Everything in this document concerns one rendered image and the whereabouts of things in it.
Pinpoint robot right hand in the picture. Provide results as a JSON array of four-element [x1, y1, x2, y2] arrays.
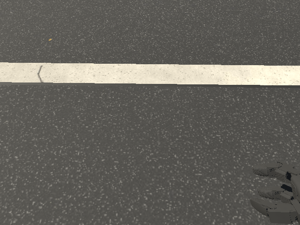
[[250, 161, 300, 225]]

